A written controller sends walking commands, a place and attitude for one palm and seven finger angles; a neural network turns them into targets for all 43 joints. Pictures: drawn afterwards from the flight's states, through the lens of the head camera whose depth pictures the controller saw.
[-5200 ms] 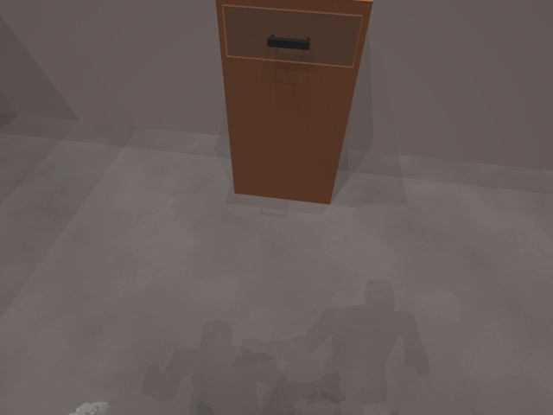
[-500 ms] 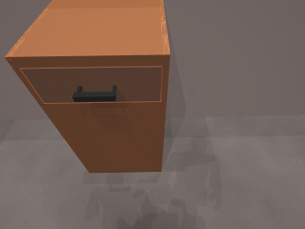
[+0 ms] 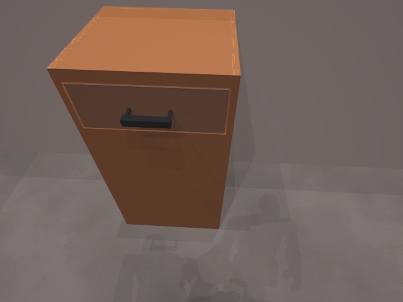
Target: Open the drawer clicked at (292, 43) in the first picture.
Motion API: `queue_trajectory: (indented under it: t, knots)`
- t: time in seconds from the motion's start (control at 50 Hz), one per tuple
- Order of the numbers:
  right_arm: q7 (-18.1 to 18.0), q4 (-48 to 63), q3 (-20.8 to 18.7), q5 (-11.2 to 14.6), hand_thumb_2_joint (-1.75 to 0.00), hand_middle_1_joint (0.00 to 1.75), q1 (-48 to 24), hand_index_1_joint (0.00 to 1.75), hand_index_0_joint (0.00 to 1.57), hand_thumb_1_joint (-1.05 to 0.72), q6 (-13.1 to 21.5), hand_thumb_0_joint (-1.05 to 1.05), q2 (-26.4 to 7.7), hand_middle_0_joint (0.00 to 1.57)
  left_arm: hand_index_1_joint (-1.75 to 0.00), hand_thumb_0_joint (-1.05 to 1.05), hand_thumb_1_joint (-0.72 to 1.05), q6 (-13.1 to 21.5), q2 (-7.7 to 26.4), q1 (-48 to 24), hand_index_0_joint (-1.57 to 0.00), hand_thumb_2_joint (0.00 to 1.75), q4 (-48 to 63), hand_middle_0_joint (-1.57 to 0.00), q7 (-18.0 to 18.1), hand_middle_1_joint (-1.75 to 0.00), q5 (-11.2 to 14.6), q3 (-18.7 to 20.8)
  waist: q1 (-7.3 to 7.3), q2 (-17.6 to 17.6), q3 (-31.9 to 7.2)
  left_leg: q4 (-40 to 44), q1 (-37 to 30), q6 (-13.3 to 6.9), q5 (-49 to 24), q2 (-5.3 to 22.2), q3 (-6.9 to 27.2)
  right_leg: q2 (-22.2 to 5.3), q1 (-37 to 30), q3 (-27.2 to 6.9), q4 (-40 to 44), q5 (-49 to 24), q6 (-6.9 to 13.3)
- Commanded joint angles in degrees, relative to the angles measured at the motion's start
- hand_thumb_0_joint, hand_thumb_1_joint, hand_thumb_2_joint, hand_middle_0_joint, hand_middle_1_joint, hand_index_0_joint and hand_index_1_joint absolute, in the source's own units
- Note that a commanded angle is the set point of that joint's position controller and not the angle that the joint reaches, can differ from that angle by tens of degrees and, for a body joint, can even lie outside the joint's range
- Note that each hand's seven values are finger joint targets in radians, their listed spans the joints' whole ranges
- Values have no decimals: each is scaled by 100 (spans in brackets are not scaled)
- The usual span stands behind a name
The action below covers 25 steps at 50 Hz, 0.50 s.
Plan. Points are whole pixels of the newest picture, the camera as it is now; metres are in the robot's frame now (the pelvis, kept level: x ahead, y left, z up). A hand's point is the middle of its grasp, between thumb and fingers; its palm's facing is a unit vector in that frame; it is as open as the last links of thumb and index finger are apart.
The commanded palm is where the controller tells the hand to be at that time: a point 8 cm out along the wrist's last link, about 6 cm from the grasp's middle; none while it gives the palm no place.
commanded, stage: come to a stop and stand still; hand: left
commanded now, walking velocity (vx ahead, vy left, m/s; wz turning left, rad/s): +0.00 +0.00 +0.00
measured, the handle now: (147, 116) +0.57 +0.21 +0.02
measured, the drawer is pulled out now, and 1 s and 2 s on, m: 0.00 0.00 0.00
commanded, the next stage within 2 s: look again from close up in 0.40 s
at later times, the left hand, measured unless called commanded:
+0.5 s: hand out of the picture -0.01 +0.18 -0.18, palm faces +0.03 -0.98 -0.18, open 7.3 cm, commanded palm none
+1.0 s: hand out of the picture +0.02 +0.23 -0.17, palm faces +0.02 -0.97 -0.25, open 7.4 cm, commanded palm none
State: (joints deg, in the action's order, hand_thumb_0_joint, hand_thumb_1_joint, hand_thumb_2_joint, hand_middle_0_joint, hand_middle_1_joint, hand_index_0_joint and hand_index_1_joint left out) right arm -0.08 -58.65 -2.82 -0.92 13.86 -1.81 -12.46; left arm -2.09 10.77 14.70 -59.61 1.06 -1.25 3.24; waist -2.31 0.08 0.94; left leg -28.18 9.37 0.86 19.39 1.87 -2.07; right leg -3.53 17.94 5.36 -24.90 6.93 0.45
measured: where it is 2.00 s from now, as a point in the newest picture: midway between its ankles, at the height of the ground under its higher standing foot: outside the picture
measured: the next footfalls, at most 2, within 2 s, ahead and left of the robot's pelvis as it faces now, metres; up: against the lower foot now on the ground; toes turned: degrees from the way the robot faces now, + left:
left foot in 0.02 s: +0.00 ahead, +0.14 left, +0.00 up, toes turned +2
right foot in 0.22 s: +0.04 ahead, -0.10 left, +0.00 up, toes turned -3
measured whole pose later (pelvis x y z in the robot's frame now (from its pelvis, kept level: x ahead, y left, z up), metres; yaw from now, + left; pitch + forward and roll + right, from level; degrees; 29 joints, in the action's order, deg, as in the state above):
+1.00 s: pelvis -0.04 +0.02 +0.00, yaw +0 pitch -3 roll +0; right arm -0.6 -56.8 -0.3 -1.2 14.0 -0.3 -12.9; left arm -0.4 13.6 14.1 -56.4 1.4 -0.6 -0.2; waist 0.1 0.5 0.1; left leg -29.8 10.5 -0.5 15.9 0.6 -1.8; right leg -1.7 13.1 2.4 -28.3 11.8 -0.6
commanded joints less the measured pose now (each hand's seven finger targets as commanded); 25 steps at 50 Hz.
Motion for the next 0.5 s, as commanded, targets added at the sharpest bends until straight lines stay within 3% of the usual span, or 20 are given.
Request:
queue_trajectory:
  t: [0.0, 0.02, 0.04, 0.08, 0.14, 0.16, 0.18, 0.2, 0.22, 0.26, 0.4, 0.46, 0.48]
  knots:
    - [-116, 119, -45, -68, -90, 30, 664, 30, 20, -90, 123, 0, -829, 20, -30, 0, 90, 53, 260, -56, -20, 90, 347, -20, -3, -30, 69, 38, 200, -1216, 370, 2149, 734, -626, 1451, 1467, 1776, 42, 506, -90, -645, 1516, -122]
    - [-133, 167, -24, -54, -90, 30, 173, 30, 20, -90, 138, 0, -757, 20, -30, 0, 90, 29, 300, -139, -20, 90, 258, -20, -14, -30, 3, 19, 134, -1499, 579, 2442, 1409, -742, 1750, 1467, 1869, 57, 141, -174, -1154, 1420, -133]
    - [-163, 177, 32, -45, -90, 30, -100, 30, 20, -90, 152, 0, -619, 20, -30, 0, 90, 10, 298, -86, -20, 90, 130, -20, -24, -30, -30, 12, 55, -1514, 740, 2444, 1598, -719, 1406, 1234, 1550, 62, 6, -311, -1574, 1322, -114]
    - [-215, 90, 106, -7, -90, 30, -210, 30, 20, -90, 189, 0, -462, 20, -30, 0, 90, 52, 278, 234, -20, 90, -70, -20, -48, -30, -14, -37, -62, -1174, 597, 2042, 1056, -711, 175, 986, 1024, 31, 122, -404, -1787, 1295, -97]
    - [-244, -163, 127, -2, -90, 30, 205, 30, 20, -90, 250, 0, -388, 20, -30, 0, 90, 157, 182, 193, -20, 90, -146, -20, -12, -30, 28, -148, 102, -793, 362, 1310, 60, -742, -1998, 877, 733, 20, 71, -344, -787, 1199, -173]
    - [-257, -246, 119, 16, -90, 30, 347, 30, 20, -90, 278, 0, -363, 20, -30, 0, 90, 204, 176, 276, -20, 90, -202, -20, 5, -30, 48, -162, 97, -717, 132, 966, -250, -675, -2730, 797, 647, 15, -167, -346, -171, 763, -184]
    - [-262, -307, 116, 53, -90, 30, 439, 30, 20, -90, 309, 0, -339, 20, -30, 0, 90, 249, 278, 449, -20, 90, -306, -20, 27, -30, 56, -169, 91, -412, -29, 654, -300, -530, -3119, 699, 567, -61, -567, -483, 301, -148, -158]
    - [-262, -334, 116, 79, -90, 30, 541, 30, 20, -90, 346, 0, -226, 20, -30, 0, 90, 293, 341, 563, -20, 90, -399, -20, 63, -30, 59, -172, 159, -167, -220, 482, -209, -368, -3041, 540, 435, -301, -1014, -710, 313, -1091, -57]
    - [-247, -364, 119, 98, -90, 30, 584, 30, 20, -90, 359, 0, -181, 20, -30, 0, 90, 301, 424, 567, -20, 90, -445, -20, 82, -30, 69, -188, 206, -133, -272, 566, -176, -270, -2596, 451, 402, -461, -1139, -736, 241, -1373, 6]
    - [-252, -452, 134, 78, -90, 30, 582, 30, 20, -90, 301, 0, -156, 20, -30, 0, 90, 322, 368, 475, -20, 90, -516, -20, 104, -30, 83, -185, 244, 563, -264, 556, -220, -181, -2293, 435, 333, -403, -1106, -780, 119, -1647, 90]
    - [-249, -640, 220, 59, -90, 30, 588, 30, 20, -90, 295, 0, -26, 20, -30, 0, 90, 243, 216, 331, -20, 90, -543, -20, 115, -30, 85, -222, 204, 13, 378, 963, 101, -191, -1344, 433, 342, -257, -786, -751, 439, -227, 15]
    - [-252, -661, 232, 48, -90, 30, 622, 30, 20, -90, 298, 0, 8, 20, -30, 0, 90, 237, 201, 351, -20, 90, -553, -20, 109, -30, 87, -220, 196, -118, 402, 1043, 174, -190, -1179, 417, 362, -239, -811, -764, 487, -110, 30]
    - [-151, 35, 135, -3, -90, 30, 373, 30, 20, -90, 293, 0, -700, 20, -30, 0, 90, 384, 1154, 305, -20, 90, 63, -20, 128, -30, -8, -276, 289, 432, 816, 896, 360, -156, -1380, 213, 526, -12, -541, -760, 81, -22, 122]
